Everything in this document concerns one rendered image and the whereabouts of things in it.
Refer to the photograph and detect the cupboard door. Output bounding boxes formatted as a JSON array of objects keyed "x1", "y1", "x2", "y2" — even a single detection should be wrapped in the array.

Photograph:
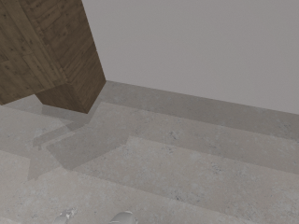
[{"x1": 0, "y1": 0, "x2": 66, "y2": 105}]

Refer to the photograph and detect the robot left hand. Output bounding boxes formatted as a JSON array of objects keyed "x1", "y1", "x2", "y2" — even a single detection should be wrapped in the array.
[{"x1": 52, "y1": 207, "x2": 78, "y2": 224}]

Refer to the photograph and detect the robot left thigh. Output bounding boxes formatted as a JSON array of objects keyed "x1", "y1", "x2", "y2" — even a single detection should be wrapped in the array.
[{"x1": 108, "y1": 212, "x2": 138, "y2": 224}]

